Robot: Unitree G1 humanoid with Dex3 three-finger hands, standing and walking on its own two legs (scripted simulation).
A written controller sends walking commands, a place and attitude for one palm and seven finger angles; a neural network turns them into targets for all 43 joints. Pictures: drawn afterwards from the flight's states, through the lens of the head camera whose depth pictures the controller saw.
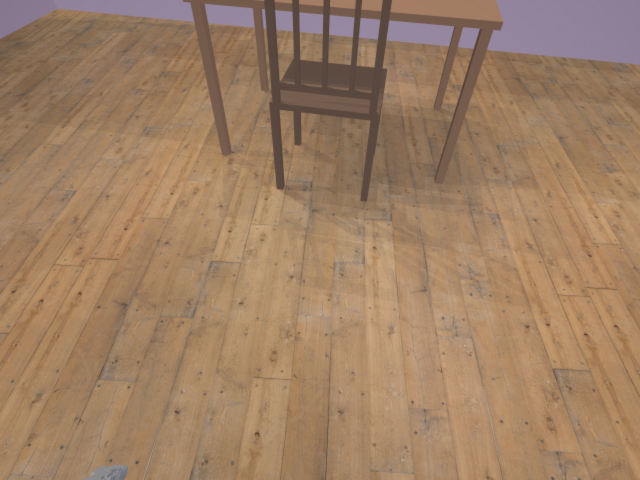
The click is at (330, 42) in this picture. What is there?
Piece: chair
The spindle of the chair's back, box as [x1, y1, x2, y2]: [322, 0, 329, 87]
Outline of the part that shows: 329,0 324,0 323,2 322,87 326,87 327,80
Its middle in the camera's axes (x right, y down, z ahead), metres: +0.01 -0.69 +1.33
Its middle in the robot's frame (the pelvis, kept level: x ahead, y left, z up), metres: +1.46 +0.06 -0.05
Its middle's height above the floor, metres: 0.72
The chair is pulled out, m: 0.00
